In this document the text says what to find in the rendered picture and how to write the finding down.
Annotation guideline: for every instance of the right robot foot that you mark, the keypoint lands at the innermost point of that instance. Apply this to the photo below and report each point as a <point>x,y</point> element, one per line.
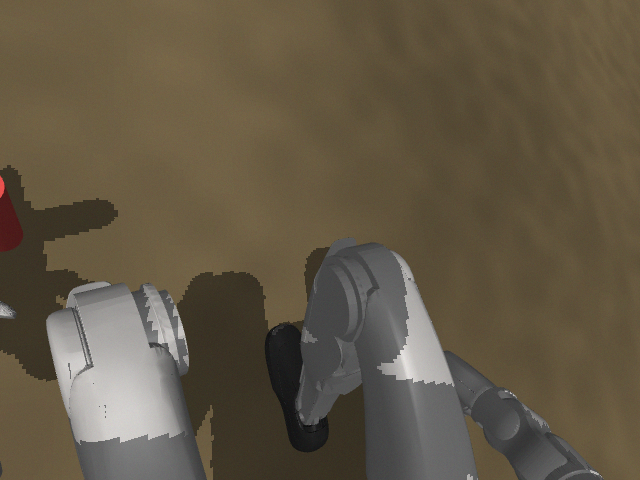
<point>284,363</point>

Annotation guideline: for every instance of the right robot arm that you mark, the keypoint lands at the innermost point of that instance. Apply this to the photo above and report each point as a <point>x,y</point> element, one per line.
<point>525,438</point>

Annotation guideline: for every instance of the left robot hand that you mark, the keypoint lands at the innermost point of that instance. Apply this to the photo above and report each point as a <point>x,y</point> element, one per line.
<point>7,311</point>

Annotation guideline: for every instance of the right robot hand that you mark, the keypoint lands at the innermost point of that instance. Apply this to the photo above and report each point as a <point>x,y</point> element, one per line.
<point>469,382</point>

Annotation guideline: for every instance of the can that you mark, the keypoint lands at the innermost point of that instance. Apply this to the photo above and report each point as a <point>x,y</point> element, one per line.
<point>11,233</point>

